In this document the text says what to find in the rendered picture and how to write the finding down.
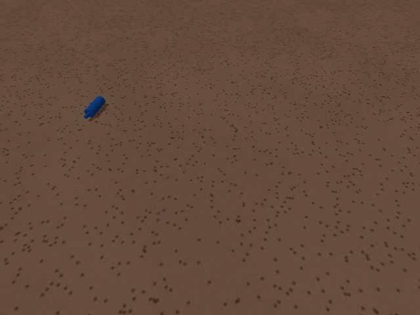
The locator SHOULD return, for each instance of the bottle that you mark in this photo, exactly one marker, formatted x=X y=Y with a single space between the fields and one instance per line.
x=92 y=109

